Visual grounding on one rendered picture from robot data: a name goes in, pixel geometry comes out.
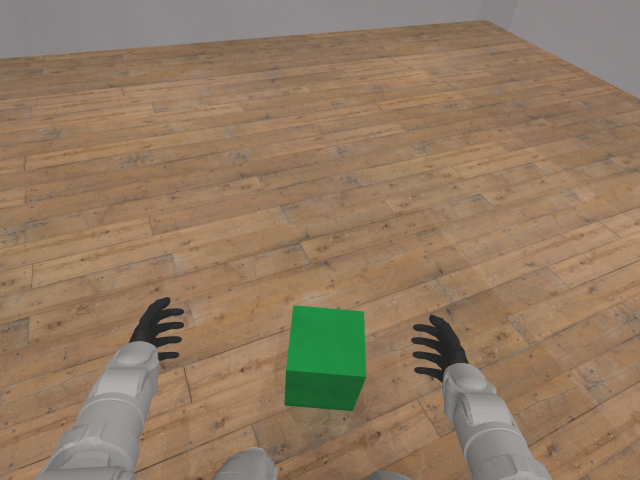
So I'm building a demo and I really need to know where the carton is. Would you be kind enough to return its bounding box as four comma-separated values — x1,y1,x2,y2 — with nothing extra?
285,305,366,411

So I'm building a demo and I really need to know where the robot left hand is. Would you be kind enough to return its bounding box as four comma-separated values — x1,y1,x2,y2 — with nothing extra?
129,297,184,361

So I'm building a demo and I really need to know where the left robot forearm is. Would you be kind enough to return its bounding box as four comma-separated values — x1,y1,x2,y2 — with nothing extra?
34,341,159,480

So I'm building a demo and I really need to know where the robot left thigh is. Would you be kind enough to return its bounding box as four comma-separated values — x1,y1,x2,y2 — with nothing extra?
211,451,278,480

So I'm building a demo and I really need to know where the robot right hand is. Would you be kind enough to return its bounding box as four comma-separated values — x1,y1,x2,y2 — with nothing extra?
411,315,469,383

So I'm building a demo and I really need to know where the right robot forearm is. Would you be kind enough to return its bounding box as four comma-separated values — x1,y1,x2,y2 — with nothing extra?
442,363,552,480

